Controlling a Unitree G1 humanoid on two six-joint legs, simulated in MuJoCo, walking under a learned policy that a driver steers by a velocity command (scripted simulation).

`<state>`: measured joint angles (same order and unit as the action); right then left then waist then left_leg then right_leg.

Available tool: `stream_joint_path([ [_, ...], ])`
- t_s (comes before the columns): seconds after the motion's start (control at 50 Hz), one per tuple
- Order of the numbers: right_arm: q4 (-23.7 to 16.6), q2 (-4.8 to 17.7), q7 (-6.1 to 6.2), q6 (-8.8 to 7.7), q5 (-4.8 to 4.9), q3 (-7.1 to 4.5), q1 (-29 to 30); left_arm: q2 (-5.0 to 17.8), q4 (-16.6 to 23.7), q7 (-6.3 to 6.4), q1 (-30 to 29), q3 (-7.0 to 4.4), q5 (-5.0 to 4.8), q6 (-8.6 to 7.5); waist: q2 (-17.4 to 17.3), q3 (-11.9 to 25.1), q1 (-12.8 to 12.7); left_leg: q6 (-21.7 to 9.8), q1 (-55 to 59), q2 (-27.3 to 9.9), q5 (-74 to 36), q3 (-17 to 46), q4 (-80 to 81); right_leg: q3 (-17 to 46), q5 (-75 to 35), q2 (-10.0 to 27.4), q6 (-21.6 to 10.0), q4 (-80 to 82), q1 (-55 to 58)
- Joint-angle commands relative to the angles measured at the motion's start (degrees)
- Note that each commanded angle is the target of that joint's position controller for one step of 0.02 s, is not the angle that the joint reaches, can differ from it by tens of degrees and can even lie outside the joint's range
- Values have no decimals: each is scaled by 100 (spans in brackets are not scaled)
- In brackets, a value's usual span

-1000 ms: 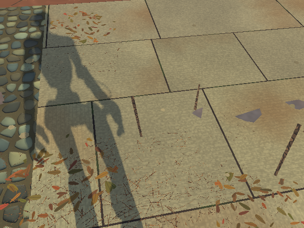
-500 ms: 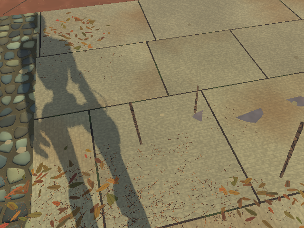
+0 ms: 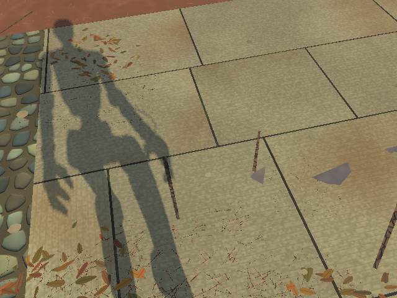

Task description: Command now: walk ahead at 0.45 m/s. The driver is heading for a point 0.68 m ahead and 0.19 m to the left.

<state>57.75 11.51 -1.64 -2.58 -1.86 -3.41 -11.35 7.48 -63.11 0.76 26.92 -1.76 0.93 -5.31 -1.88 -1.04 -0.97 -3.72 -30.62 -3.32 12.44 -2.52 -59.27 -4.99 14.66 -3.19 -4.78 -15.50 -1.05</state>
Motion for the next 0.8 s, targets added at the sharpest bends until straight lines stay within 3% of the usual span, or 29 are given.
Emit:
stream_joint_path([
  [0.02, -346, 82, -24, 51, 12, 6, 361, 574, 32, 27, 562, -32, -3, -86, 593, -626, 31, 126, -1105, -26, -372, -173, 382, 984, -2524, 1416, -481, 728, 220],
  [0.1, -732, -3, -34, 39, 76, 98, 1346, 598, 22, 39, 623, 2, 6, -106, 699, -806, -119, 105, -663, 162, -882, -457, 1830, 659, -3113, 1294, -466, 779, 47],
  [0.16, -874, 106, -3, 13, 90, 95, 1527, 719, -28, 65, 640, -24, 18, -123, 741, -778, -75, -136, -217, 285, -880, -552, 2417, 568, -3857, 1458, -487, 626, 328],
  [0.2, -808, 260, 61, -33, 86, 25, 1115, 845, -9, 77, 443, -59, 28, -139, 757, -491, 187, -384, 400, 506, -605, -596, 2566, 439, -5281, 1523, -433, 4, 605],
  [0.24, -360, 481, 144, -111, 83, -118, -291, 984, 18, 85, 252, -110, 46, -87, 707, 245, 769, -611, 1778, 764, -483, -586, 2930, 314, -5878, 1439, -333, -1643, 641],
  [0.26, -94, 691, 192, -153, -8, -218, -1163, 960, 63, 60, 199, -107, 7, -68, 557, 678, 1106, -762, 3056, 368, -378, -174, 3141, 221, -4751, 1246, -272, -2914, -171],
  [0.28, -14, 1233, 217, -157, -129, -363, -1892, 558, 238, 5, 443, -36, -91, -50, -302, 1414, 1116, -1234, 4379, -1195, 610, 1919, 3343, -87, -1909, 628, -128, -5035, -1582],
  [0.3, -19, 1284, 134, -73, -10, -377, -1590, 528, 279, -85, 711, -103, -145, -47, -989, 1704, 745, -1899, 4812, -1966, 1093, 4572, 4474, 464, 1367, -222, -43, -6506, -3044],
  [0.32, -139, 1062, 97, -60, 119, -312, -784, 772, 463, -75, 75, -157, -26, -33, -368, 771, 468, -1679, 4072, -1682, 1744, 3956, 4693, 788, 824, 294, -144, -6582, -3629],
  [0.34, -231, 653, 74, -85, 158, -202, -375, 837, 628, -100, -466, -175, 22, -77, 55, 159, 408, -1510, 3225, -1496, 1407, 3199, 4839, 729, 313, 526, -141, -6243, -3640],
  [0.36, -204, 423, 73, -127, 128, -128, -252, 720, 665, -104, -602, -174, 29, -93, 322, -136, 199, -1322, 2599, -1233, 709, 2690, 4979, 730, 74, 708, -109, -5800, -3353],
  [0.38, -119, 283, 111, -178, 129, -67, -335, 648, 701, -107, -602, -176, 106, -44, 308, -219, 28, -1195, 2185, -990, 79, 2295, 5004, 751, 24, 816, -26, -5458, -3044],
  [0.4, -61, 250, 144, -224, 126, -36, -417, 520, 707, -125, -520, -155, 155, 31, 222, -185, -92, -1119, 1964, -816, -316, 2000, 5021, 741, 16, 860, 68, -5193, -2794],
  [0.46, -20, 549, 195, -302, 139, -75, -805, 556, 959, -147, -886, -163, 171, 180, 89, -225, -133, -1179, 1787, -622, -965, 1643, 5080, 570, -108, 865, 338, -4564, -2923],
  [0.5, -60, 654, 195, -285, 153, -88, -1014, 657, 1238, -155, -1520, -169, 148, 233, 30, -378, -1, -1165, 1805, -559, -899, 1617, 5219, 493, -522, 899, 509, -3993, -3289],
  [0.56, -82, 617, 171, -251, 154, -80, -1419, 709, 1569, -172, -2342, -165, 103, 252, -61, -429, 272, -1007, 2148, -457, -1240, 1620, 5166, 450, -1178, 842, 657, -3139, -3613],
  [0.7, -195, 751, 232, -182, 74, -139, -1981, 763, 2188, -220, -3533, -94, 35, 185, -272, -315, 687, -951, 3211, -495, -2420, 1855, 4436, 450, -1230, 510, 639, -2096, -3775],
  [0.72, -239, 799, 255, -174, 60, -160, -1942, 804, 2257, -221, -3553, -93, 18, 155, -318, -299, 655, -906, 3276, -528, -2569, 1927, 4307, 488, -1143, 477, 596, -1912, -3623],
  [0.76, -379, 947, 288, -170, 56, -216, -1620, 947, 2231, -196, -3112, -129, -9, 85, -402, -178, 359, -692, 3067, -517, -2965, 1969, 3957, 512, -836, 346, 463, -1437, -2705],
  [0.78, -447, 1047, 270, -189, 65, -249, -1458, 1076, 2098, -152, -2589, -185, -15, 44, -387, 60, 126, -574, 2887, -421, -3492, 1939, 3492, 448, -666, 186, 372, -1260, -1885],
  [0.8, -492, 1066, 220, -222, 101, -261, -1345, 1256, 1873, -86, -1762, -266, 14, -26, -116, 520, -262, -443, 2619, -121, -3572, 1707, 2499, 458, -863, 231, 226, -921, -762],
])
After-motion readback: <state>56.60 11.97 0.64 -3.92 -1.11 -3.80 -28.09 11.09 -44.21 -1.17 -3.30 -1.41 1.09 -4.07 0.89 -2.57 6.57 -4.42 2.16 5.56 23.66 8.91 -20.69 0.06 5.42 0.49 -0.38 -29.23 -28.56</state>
